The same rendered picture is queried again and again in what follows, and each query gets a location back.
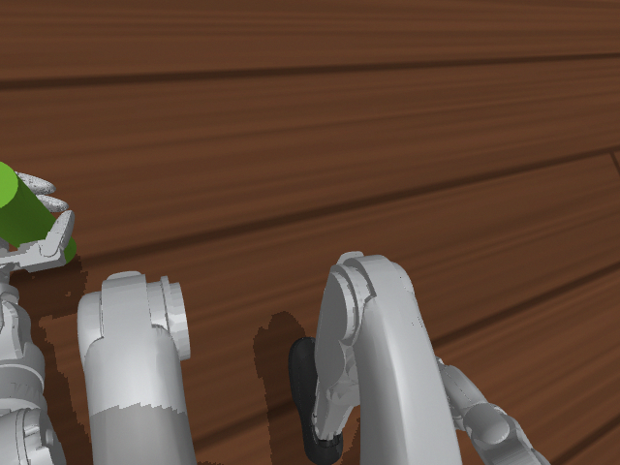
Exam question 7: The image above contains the left robot arm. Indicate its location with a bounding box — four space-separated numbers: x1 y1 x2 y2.
0 282 67 465

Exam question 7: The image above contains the right robot hand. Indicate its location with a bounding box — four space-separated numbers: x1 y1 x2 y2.
435 356 488 431

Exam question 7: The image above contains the right robot foot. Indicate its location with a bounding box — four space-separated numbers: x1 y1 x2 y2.
288 337 343 465

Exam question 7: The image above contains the right robot arm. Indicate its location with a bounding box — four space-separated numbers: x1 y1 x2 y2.
463 403 551 465

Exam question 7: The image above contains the left robot hand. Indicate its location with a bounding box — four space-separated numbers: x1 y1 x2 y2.
0 171 75 284

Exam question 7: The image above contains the can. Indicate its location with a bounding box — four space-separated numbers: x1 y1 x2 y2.
0 162 77 267

